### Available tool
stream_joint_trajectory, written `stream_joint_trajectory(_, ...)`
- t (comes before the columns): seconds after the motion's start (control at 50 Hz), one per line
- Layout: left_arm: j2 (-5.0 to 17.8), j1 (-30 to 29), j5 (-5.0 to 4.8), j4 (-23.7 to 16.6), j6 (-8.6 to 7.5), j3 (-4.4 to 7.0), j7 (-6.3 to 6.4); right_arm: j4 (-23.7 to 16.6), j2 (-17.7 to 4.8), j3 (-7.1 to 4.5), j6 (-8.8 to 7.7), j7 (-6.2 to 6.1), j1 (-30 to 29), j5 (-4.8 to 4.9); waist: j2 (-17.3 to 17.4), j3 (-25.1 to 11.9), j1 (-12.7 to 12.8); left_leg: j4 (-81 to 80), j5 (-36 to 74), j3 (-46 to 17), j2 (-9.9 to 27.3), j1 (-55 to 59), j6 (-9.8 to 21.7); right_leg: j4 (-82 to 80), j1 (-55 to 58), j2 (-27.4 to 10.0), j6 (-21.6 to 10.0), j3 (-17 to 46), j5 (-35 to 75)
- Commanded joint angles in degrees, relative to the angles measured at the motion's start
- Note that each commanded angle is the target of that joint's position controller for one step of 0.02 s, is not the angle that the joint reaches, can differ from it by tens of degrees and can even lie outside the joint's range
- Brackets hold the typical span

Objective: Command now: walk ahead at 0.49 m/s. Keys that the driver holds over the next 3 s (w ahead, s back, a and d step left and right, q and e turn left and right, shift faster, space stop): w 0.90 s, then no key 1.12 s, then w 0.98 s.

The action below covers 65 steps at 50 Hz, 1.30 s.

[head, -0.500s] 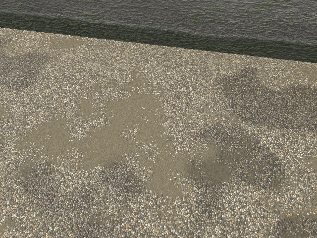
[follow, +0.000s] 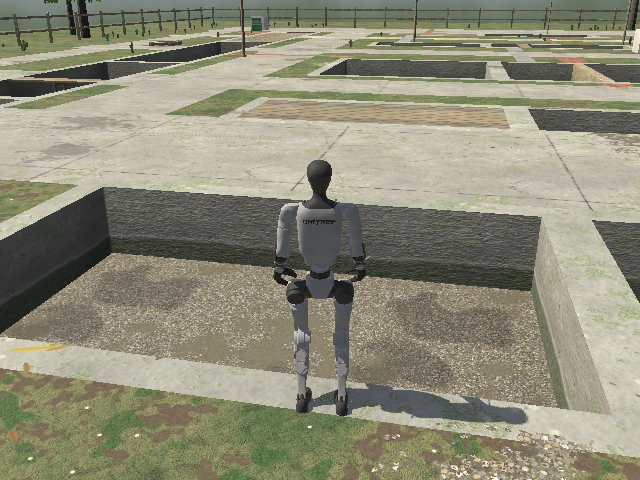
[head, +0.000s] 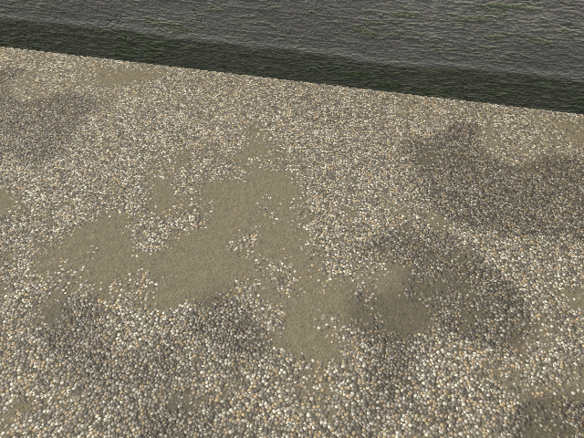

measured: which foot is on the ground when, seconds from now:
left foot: down 0.00-1.00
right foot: down 0.00-1.00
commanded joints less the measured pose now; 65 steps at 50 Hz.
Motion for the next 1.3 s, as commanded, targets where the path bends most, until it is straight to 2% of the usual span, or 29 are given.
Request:
stream_joint_trajectory(0.02, 3.60, -3.81, 0.16, -4.90, -1.12, 0.99, 0.07, -5.23, -4.28, -1.18, -0.82, -0.28, -4.88, 0.20, 0.96, -3.35, 0.18, -6.78, 17.92, -5.44, 5.05, -2.45, 1.47, -3.44, 2.82, -2.27, -0.99, 2.51, 14.45)
stream_joint_trajectory(0.1, 3.73, -3.81, 0.13, -4.76, -1.27, 1.01, 0.00, -5.46, -4.23, -1.15, -0.72, -0.21, -5.04, 0.15, 0.88, -2.82, 0.06, -6.88, 17.72, -5.52, 5.03, -2.77, 1.54, -3.36, 2.71, -2.34, -1.02, 2.61, 14.67)
stream_joint_trajectory(0.12, 4.30, -6.15, -0.29, -5.99, -0.76, 1.06, 0.00, -6.68, -3.94, -1.03, -1.06, 0.57, -7.35, -0.37, 0.20, -0.74, -0.85, -4.33, 25.90, -3.02, 5.00, -3.84, 1.26, -2.57, 1.24, -3.75, -0.91, 3.74, 25.82)
stream_joint_trajectory(0.14, 4.10, -3.24, 0.12, -4.53, -1.20, 1.29, 0.13, -5.08, -3.85, -1.09, -1.16, -0.06, -3.33, -0.09, 0.00, -6.73, -0.29, -6.12, 18.70, -4.83, 4.78, -1.36, 1.35, -2.61, 4.80, -2.71, -1.13, 2.79, 16.80)
stream_joint_trajectory(0.22, 3.76, -3.99, 0.14, -4.76, -1.26, 1.08, 0.02, -5.66, -4.11, -1.10, -0.82, -0.16, -5.30, 0.21, 0.74, -2.87, 0.06, -6.82, 18.21, -5.48, 5.07, -2.73, 1.56, -3.19, 2.75, -2.29, -0.94, 2.53, 14.74)
stream_joint_trajectory(0.24, 4.19, -6.36, -0.27, -5.99, -0.70, 1.06, -0.01, -6.87, -3.79, -0.94, -1.09, 0.63, -7.56, -0.32, 0.17, -0.70, -0.86, -4.30, 26.17, -2.98, 5.04, -4.01, 1.27, -2.39, 1.20, -3.70, -0.79, 3.60, 25.66)
stream_joint_trajectory(0.26, 3.96, -3.34, 0.16, -4.54, -1.15, 1.29, 0.11, -5.25, -3.73, -1.03, -1.19, -0.01, -3.48, -0.05, 0.07, -6.82, -0.28, -6.10, 18.93, -4.84, 4.82, -1.48, 1.37, -2.43, 4.86, -2.68, -1.03, 2.73, 16.67)
stream_joint_trajectory(0.38, 3.61, -3.95, 0.16, -4.70, -1.30, 1.03, -0.03, -5.81, -4.01, -1.04, -0.89, -0.09, -5.24, 0.17, 0.82, -3.02, 0.04, -6.85, 17.85, -5.42, 5.01, -3.00, 1.58, -3.07, 2.95, -2.44, -0.92, 2.62, 14.88)
stream_joint_trajectory(0.4, 4.16, -6.30, -0.25, -5.93, -0.77, 1.06, -0.04, -7.03, -3.71, -0.90, -1.22, 0.68, -7.51, -0.40, 0.08, -0.89, -0.87, -4.31, 25.90, -2.94, 4.99, -4.06, 1.29, -2.33, 1.39, -3.80, -0.80, 3.73, 25.99)
stream_joint_trajectory(0.42, 3.95, -3.39, 0.14, -4.49, -1.21, 1.29, 0.10, -5.39, -3.67, -0.99, -1.32, 0.04, -3.45, -0.07, -0.05, -6.93, -0.33, -6.08, 18.73, -4.73, 4.78, -1.60, 1.37, -2.34, 5.03, -2.78, -1.05, 2.83, 16.97)
stream_joint_trajectory(0.5, 3.65, -4.15, 0.15, -4.74, -1.27, 1.07, -0.01, -5.92, -3.95, -1.01, -0.97, -0.08, -5.34, 0.21, 0.65, -2.96, 0.04, -6.79, 18.07, -5.33, 5.06, -2.98, 1.56, -3.00, 2.89, -2.37, -0.90, 2.61, 14.88)
stream_joint_trajectory(0.52, 4.08, -6.52, -0.25, -5.97, -0.70, 1.05, -0.05, -7.14, -3.62, -0.84, -1.22, 0.70, -7.59, -0.36, 0.06, -0.73, -0.89, -4.26, 25.97, -2.85, 5.04, -4.24, 1.27, -2.24, 1.25, -3.75, -0.76, 3.68, 25.81)
stream_joint_trajectory(0.54, 3.84, -3.52, 0.17, -4.53, -1.16, 1.27, 0.08, -5.49, -3.58, -0.94, -1.32, 0.06, -3.48, -0.05, -0.02, -6.91, -0.32, -6.04, 18.74, -4.68, 4.82, -1.71, 1.37, -2.25, 4.97, -2.75, -1.00, 2.83, 16.83)
stream_joint_trajectory(0.62, 3.61, -4.21, 0.16, -4.76, -1.26, 1.06, -0.03, -6.01, -3.89, -0.98, -1.02, -0.07, -5.34, 0.21, 0.69, -2.97, 0.05, -6.80, 17.87, -5.29, 5.09, -3.08, 1.57, -2.94, 2.86, -2.37, -0.88, 2.65, 14.74)
stream_joint_trajectory(0.64, 4.04, -6.61, -0.24, -5.99, -0.69, 1.03, -0.07, -7.23, -3.56, -0.81, -1.27, 0.72, -7.60, -0.36, 0.08, -0.71, -0.89, -4.26, 25.81, -2.80, 5.07, -4.34, 1.28, -2.20, 1.18, -3.75, -0.74, 3.72, 25.71)
stream_joint_trajectory(0.66, 3.80, -3.60, 0.17, -4.56, -1.16, 1.26, 0.06, -5.57, -3.52, -0.91, -1.37, 0.08, -3.47, -0.05, -0.01, -6.91, -0.33, -6.04, 18.53, -4.62, 4.85, -1.81, 1.37, -2.22, 4.92, -2.75, -0.99, 2.89, 16.72)
stream_joint_trajectory(0.74, 3.56, -4.29, 0.16, -4.79, -1.27, 1.04, -0.05, -6.09, -3.84, -0.95, -1.06, -0.05, -5.33, 0.20, 0.67, -2.96, 0.04, -6.79, 17.64, -5.21, 5.11, -3.17, 1.56, -2.92, 2.80, -2.37, -0.88, 2.71, 14.67)
stream_joint_trajectory(0.76, 4.01, -6.68, -0.24, -6.02, -0.70, 1.02, -0.09, -7.31, -3.51, -0.78, -1.31, 0.73, -7.59, -0.38, 0.06, -0.68, -0.90, -4.25, 25.62, -2.73, 5.09, -4.41, 1.27, -2.19, 1.09, -3.75, -0.74, 3.78, 25.65)
stream_joint_trajectory(0.78, 3.76, -3.66, 0.17, -4.58, -1.17, 1.24, 0.04, -5.65, -3.47, -0.89, -1.40, 0.10, -3.44, -0.06, -0.03, -6.91, -0.34, -6.02, 18.32, -4.54, 4.88, -1.87, 1.36, -2.19, 4.86, -2.76, -0.99, 2.95, 16.65)
stream_joint_trajectory(0.86, 3.53, -4.33, 0.16, -4.80, -1.28, 1.02, -0.06, -6.16, -3.79, -0.93, -1.09, -0.04, -5.29, 0.19, 0.66, -2.96, 0.03, -6.77, 17.46, -5.12, 5.13, -3.21, 1.55, -2.89, 2.74, -2.36, -0.89, 2.77, 14.63)
stream_joint_trajectory(0.88, 3.98, -6.72, -0.23, -6.04, -0.70, 1.00, -0.10, -7.38, -3.46, -0.76, -1.34, 0.74, -7.56, -0.39, 0.06, -0.67, -0.91, -4.21, 25.49, -2.66, 5.11, -4.44, 1.26, -2.17, 1.01, -3.74, -0.75, 3.83, 25.64)
stream_joint_trajectory(0.9, 3.73, -3.68, 0.17, -4.59, -1.18, 1.22, 0.03, -5.71, -3.43, -0.87, -1.43, 0.11, -3.40, -0.07, -0.03, -6.93, -0.35, -5.98, 18.19, -4.46, 4.90, -1.89, 1.35, -2.17, 4.80, -2.75, -0.99, 3.00, 16.63)
stream_joint_trajectory(0.94, 3.21, -3.19, 0.28, -4.39, -1.21, 0.84, -0.08, -5.55, -3.59, -0.80, -1.23, -0.02, -4.00, 0.16, 0.72, -3.59, 0.07, -7.57, 16.00, -5.55, 5.34, -2.91, 1.63, -3.88, 3.10, -2.59, -1.00, 3.21, 12.96)
stream_joint_trajectory(0.96, 3.60, -5.90, -0.02, -5.66, -0.69, 0.76, -0.15, -6.81, -3.12, -0.54, -1.47, 0.76, -6.62, -0.49, 0.20, -0.24, -0.83, -5.56, 24.11, -3.61, 5.47, -3.87, 1.49, -3.50, 0.65, -3.89, -0.93, 4.42, 23.43)
stream_joint_trajectory(0.98, 3.47, -5.37, 0.27, -5.33, -0.52, 0.79, -0.14, -6.07, -2.52, -0.41, -1.64, 0.98, -4.54, -0.88, -0.16, -3.23, -1.36, -6.33, 24.36, -3.83, 5.80, -2.20, 1.34, -3.54, 1.92, -4.24, -0.97, 4.77, 24.33)
stream_joint_trajectory(1.0, 2.80, -1.37, 0.43, -3.20, -0.88, 0.65, -0.10, -3.89, -2.47, -0.20, -1.53, 0.33, -0.92, 0.07, 0.15, -7.03, -0.15, -9.89, 15.76, -6.31, 6.29, -1.16, 1.33, -6.26, 5.64, -3.34, -0.80, 4.05, 12.26)
stream_joint_trajectory(1.04, 2.45, -6.16, 0.18, -4.91, -0.58, 0.13, -0.22, -5.56, -2.31, 0.04, -1.61, 0.87, -6.17, -0.50, 0.85, 1.65, -0.87, -11.13, 23.78, -5.53, 6.66, -2.65, 1.06, -8.18, 0.82, -4.60, -0.32, 5.36, 21.26)
stream_joint_trajectory(1.12, 3.59, -2.71, 0.43, -2.55, -0.55, 0.50, -0.21, -2.45, -3.01, -0.24, -2.31, 1.16, -1.94, -0.69, 0.31, -3.89, -0.64, -15.97, 27.41, -6.57, 8.09, 3.28, 0.88, -13.12, 6.13, -5.79, -0.11, 6.46, 24.52)
stream_joint_trajectory(1.3, 4.17, -1.08, -0.42, -0.49, -0.29, 1.38, -0.34, 0.18, -3.55, -1.10, -2.85, 1.49, -0.68, 0.37, 0.21, -5.34, -0.01, -20.33, 29.35, -6.33, 9.12, 6.52, 1.39, -17.18, 8.22, -6.38, -0.16, 6.49, 24.37)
